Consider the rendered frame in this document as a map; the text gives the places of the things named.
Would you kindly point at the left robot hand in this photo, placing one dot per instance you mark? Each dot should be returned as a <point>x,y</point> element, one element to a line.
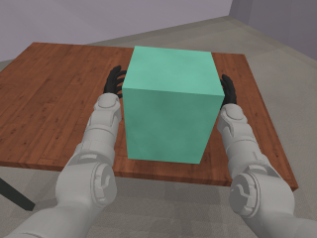
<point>112,81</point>

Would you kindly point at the left robot upper arm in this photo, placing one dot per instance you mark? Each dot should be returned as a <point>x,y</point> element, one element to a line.
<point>82,192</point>

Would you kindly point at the robot left forearm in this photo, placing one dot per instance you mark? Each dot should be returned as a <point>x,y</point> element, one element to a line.
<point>100,134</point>

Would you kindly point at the right robot hand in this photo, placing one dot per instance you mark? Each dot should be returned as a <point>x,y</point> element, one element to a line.
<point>229,90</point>

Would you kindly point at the carton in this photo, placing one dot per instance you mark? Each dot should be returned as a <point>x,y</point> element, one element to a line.
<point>171,100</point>

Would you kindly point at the robot right forearm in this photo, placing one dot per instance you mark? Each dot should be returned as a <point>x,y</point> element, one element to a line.
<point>240,144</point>

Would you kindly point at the table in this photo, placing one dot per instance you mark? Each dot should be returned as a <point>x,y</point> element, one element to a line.
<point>48,93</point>

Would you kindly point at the right robot upper arm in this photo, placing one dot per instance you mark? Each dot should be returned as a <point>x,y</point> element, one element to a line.
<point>266,204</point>

